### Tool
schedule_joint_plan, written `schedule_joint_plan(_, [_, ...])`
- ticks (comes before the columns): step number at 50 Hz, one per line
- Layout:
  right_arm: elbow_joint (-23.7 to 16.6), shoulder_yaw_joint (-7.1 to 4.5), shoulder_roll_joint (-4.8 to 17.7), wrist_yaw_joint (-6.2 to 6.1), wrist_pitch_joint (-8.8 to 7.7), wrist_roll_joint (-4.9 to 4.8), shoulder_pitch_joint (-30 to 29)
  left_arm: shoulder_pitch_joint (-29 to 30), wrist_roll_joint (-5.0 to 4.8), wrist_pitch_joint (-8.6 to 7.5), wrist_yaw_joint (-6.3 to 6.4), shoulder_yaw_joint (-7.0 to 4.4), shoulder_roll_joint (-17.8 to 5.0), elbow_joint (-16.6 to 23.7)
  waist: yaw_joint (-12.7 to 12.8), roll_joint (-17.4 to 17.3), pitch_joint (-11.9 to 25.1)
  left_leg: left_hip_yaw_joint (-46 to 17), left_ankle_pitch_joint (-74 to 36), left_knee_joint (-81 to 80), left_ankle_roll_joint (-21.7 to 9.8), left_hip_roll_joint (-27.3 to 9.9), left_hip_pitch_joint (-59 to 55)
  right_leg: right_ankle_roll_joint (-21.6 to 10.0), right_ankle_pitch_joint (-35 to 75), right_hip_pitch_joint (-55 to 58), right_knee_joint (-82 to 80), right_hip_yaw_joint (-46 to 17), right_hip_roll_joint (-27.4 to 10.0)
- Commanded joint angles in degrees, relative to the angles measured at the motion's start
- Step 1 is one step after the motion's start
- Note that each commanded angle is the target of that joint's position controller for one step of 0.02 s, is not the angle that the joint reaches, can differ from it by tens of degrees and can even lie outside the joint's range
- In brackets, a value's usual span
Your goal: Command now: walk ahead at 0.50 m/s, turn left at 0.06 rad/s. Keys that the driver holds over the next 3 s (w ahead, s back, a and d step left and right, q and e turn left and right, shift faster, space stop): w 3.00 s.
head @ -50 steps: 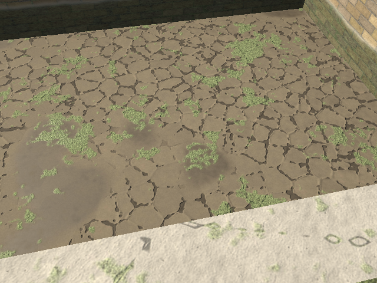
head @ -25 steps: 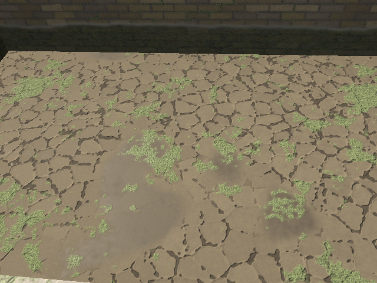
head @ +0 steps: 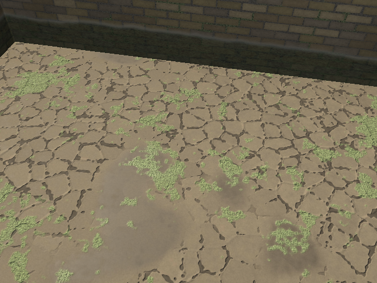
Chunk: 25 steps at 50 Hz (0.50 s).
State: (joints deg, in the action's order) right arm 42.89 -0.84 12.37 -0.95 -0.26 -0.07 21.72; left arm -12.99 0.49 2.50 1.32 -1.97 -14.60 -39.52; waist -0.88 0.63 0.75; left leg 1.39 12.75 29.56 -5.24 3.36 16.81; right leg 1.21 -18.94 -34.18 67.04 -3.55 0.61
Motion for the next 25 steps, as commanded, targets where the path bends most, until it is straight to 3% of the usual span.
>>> schedule_joint_plan(1, [-3.5,-1.52,7.2,-0.14,-2.01,-1.02,-1.4,-2.4,0.31,1.34,0.21,-0.35,-2.0,2.1,3.2,-5.6,0.1,-13.9,-15.5,-12.2,-5.5,-13.3,1.1,0.3,6.8,1.9,-6.1,-0.6,-1.0])
schedule_joint_plan(3, [-3.4,-1.58,7.6,-0.05,-2.23,-1.08,-0.8,0.5,0.52,1.60,0.21,-0.01,-1.9,2.8,2.3,-6.2,-0.2,-13.8,-13.2,-12.1,-5.5,-13.4,-0.1,-0.2,8.9,1.9,-10.4,0.1,-1.6])
schedule_joint_plan(5, [-3.8,-1.66,8.3,-0.03,-1.21,-0.64,0.3,3.9,0.64,1.62,-0.52,-0.03,-2.4,3.6,0.2,-6.1,0.1,-15.8,-8.1,-12.8,-5.3,-13.8,-2.9,-0.6,5.8,1.6,-12.7,1.0,-1.2])
schedule_joint_plan(7, [-4.8,-1.82,8.7,-0.35,-0.12,0.04,-0.9,8.1,-0.16,1.16,-1.25,0.75,-1.1,5.6,-0.9,-5.8,-1.1,-14.8,-4.0,-12.3,-5.4,-13.4,-2.4,-0.2,2.6,3.4,-17.3,2.1,-1.0])
schedule_joint_plan(10, [-4.9,-2.27,9.7,-0.41,0.49,0.40,0.0,8.9,-0.18,0.07,-1.18,1.28,-0.9,6.6,-2.5,-6.2,-1.0,-15.9,-3.5,-11.0,-6.4,-14.0,-2.8,-1.0,-2.9,7.8,-22.2,4.5,-0.5])
schedule_joint_plan(11, [-5.0,-2.29,9.5,-0.65,0.37,0.44,-1.5,7.0,0.47,-0.23,-1.22,1.23,-1.3,6.2,-1.1,-5.1,-2.2,-14.1,-9.9,-8.8,-5.4,-13.7,-0.9,-1.8,-1.2,11.4,-26.5,4.7,-0.1])
schedule_joint_plan(13, [-5.3,-2.06,9.1,-0.84,0.52,-0.32,-3.5,-2.0,0.86,-0.51,-1.17,1.60,0.4,3.6,2.6,-4.7,0.4,-13.0,-9.5,-2.9,-2.9,-11.8,2.9,-3.9,4.8,25.1,-37.8,5.0,1.0])
schedule_joint_plan(14, [-6.2,-1.35,6.9,-1.34,0.58,-0.62,-5.1,-5.3,2.17,-0.67,-0.43,1.47,-0.7,3.6,4.6,1.4,2.7,-9.7,-11.4,5.9,-0.2,-8.2,6.4,-5.8,11.2,33.8,-39.8,-1.8,-3.7])
schedule_joint_plan(15, [-9.0,-0.22,3.8,-1.26,0.42,-0.88,-4.5,-5.8,1.08,-0.46,-0.39,0.06,-6.6,3.8,3.5,13.9,5.1,-2.9,6.8,16.0,2.7,-0.3,15.8,-10.6,18.5,39.2,-41.0,-16.1,-13.9])
schedule_joint_plan(16, [-10.0,-1.23,7.4,-1.97,0.94,0.36,-8.7,-9.0,-0.49,0.13,-0.94,-0.52,-7.4,2.9,7.7,14.2,1.7,-5.7,20.0,20.5,4.0,2.4,23.6,-14.2,23.5,36.6,-44.7,-25.4,-18.5])
schedule_joint_plan(17, [-10.2,-2.02,8.7,-2.33,1.15,0.05,-10.3,-8.2,-0.47,0.09,-1.00,-0.15,-6.7,3.1,6.7,9.5,-0.7,-9.8,19.9,27.2,5.3,3.4,25.0,-16.0,26.2,34.1,-44.1,-24.8,-18.9])
schedule_joint_plan(18, [-9.7,-2.17,8.7,-2.23,1.11,0.17,-10.5,-5.0,-0.23,-0.32,-0.97,0.53,-4.7,4.4,4.7,6.5,-0.3,-12.0,17.6,31.7,6.4,3.6,24.0,-15.6,29.5,30.9,-43.3,-21.4,-17.9])
schedule_joint_plan(19, [-9.5,-2.42,8.8,-2.16,1.19,0.23,-10.9,-0.2,-0.43,-1.16,-0.69,1.46,-3.1,5.7,1.5,4.4,-1.4,-12.1,13.4,31.6,7.8,3.4,20.3,-14.5,40.9,24.6,-43.5,-14.4,-16.1])
schedule_joint_plan(20, [-9.2,-2.18,7.7,-2.08,1.49,0.56,-9.4,2.4,-0.35,-1.85,-0.75,1.80,-2.3,6.4,-0.2,6.0,1.0,-11.5,11.0,29.9,8.7,2.3,15.7,-13.2,44.6,22.5,-44.0,-11.4,-14.5])
schedule_joint_plan(23, [-8.2,-1.57,5.4,-1.74,3.01,1.52,-9.2,5.7,0.10,-2.86,-1.48,2.74,-0.9,7.1,-2.1,5.8,4.8,-9.1,5.0,23.2,9.5,0.9,6.8,-9.6,49.7,19.4,-43.0,-4.9,-10.6])
schedule_joint_plan(25, [-8.7,-0.48,4.0,-0.99,3.66,1.59,-12.6,5.7,0.00,-2.73,-1.61,2.96,-1.4,6.9,-1.0,6.4,6.1,-6.0,3.4,16.1,8.8,-0.4,3.3,-7.7,46.3,20.3,-43.1,-4.2,-9.2])
